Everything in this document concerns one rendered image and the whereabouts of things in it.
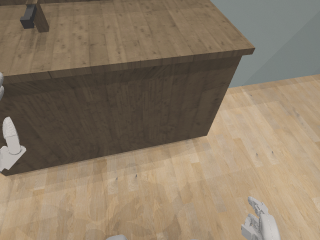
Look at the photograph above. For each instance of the counter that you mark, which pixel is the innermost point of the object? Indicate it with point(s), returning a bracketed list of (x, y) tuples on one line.
[(96, 78)]

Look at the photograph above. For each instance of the tap lever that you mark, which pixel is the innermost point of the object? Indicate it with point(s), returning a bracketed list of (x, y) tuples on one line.
[(27, 20)]

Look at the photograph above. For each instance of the left robot hand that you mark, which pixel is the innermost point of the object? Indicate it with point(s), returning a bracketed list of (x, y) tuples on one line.
[(9, 155)]

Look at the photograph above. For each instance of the right robot hand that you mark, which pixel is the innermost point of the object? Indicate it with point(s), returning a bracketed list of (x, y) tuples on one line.
[(264, 228)]

